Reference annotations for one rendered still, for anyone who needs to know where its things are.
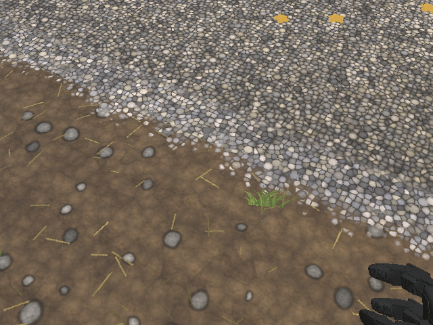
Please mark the robot right hand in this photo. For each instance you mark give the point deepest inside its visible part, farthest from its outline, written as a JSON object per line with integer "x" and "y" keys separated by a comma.
{"x": 411, "y": 278}

